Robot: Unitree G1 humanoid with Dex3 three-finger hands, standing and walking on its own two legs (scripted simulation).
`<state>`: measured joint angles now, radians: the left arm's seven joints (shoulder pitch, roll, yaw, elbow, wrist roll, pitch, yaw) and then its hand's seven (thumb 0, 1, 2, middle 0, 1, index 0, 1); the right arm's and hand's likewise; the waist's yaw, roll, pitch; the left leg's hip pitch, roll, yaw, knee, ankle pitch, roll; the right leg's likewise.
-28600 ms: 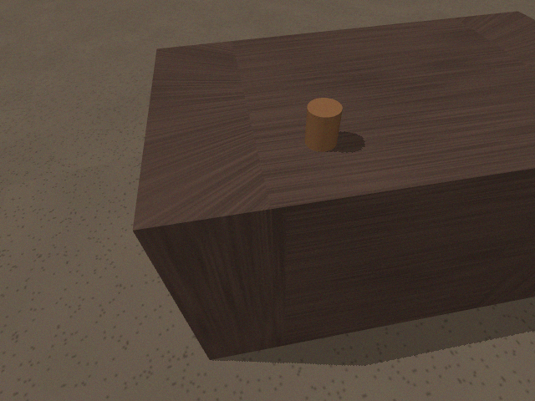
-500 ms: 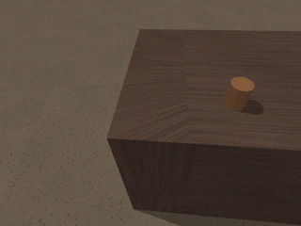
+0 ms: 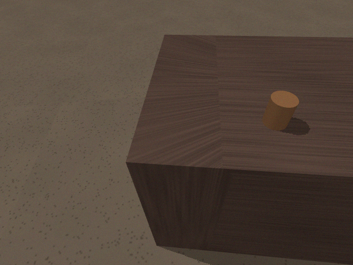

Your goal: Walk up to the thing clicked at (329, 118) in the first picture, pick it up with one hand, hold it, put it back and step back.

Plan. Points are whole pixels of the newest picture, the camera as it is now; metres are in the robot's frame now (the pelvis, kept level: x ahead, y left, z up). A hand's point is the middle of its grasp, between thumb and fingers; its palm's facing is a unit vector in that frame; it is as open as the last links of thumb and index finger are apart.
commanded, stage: stand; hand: right
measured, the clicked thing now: (279, 110) +0.50 -0.26 +0.06
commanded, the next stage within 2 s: step back in 0.22 s
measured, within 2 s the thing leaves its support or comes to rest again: neither
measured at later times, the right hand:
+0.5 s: hand out of the picture +0.05 -0.26 -0.17, palm faces -0.03 +0.91 -0.42, open 7.4 cm
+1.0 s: hand out of the picture -0.03 -0.23 -0.18, palm faces +0.06 +0.93 -0.36, open 7.4 cm
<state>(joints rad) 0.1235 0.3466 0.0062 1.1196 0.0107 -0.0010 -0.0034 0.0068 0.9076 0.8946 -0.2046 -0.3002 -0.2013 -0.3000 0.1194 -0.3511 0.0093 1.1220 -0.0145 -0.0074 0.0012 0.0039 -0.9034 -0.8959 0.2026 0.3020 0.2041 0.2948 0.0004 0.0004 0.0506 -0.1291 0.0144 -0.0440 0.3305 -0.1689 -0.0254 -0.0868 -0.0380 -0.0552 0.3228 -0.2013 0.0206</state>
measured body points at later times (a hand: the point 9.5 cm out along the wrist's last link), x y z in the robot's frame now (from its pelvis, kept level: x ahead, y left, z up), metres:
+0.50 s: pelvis -0.04 +0.03 -0.03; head +0.02 +0.04 +0.42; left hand +0.07 +0.35 -0.15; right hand +0.05 -0.30 -0.14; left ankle -0.04 +0.14 -0.74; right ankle -0.02 -0.13 -0.75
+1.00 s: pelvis -0.13 +0.04 -0.03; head -0.07 +0.02 +0.42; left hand -0.01 +0.34 -0.14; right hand -0.03 -0.28 -0.15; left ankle -0.07 +0.15 -0.73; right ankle -0.13 -0.07 -0.75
